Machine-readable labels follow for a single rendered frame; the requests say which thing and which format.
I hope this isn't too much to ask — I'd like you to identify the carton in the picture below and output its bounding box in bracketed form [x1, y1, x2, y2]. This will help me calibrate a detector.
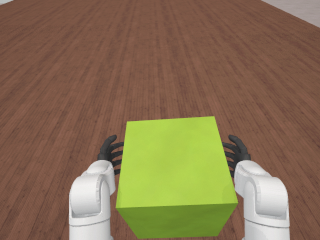
[115, 116, 238, 239]

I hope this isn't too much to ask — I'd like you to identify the robot left forearm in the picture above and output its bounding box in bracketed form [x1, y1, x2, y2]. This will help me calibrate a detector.
[69, 160, 116, 240]

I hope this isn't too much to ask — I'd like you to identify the robot right forearm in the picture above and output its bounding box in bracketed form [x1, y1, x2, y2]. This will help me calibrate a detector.
[234, 160, 290, 240]

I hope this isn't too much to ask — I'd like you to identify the left robot hand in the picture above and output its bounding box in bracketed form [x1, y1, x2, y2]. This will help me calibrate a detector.
[97, 134, 124, 176]

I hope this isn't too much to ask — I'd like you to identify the right robot hand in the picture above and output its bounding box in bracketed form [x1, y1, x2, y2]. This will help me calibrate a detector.
[221, 134, 251, 178]

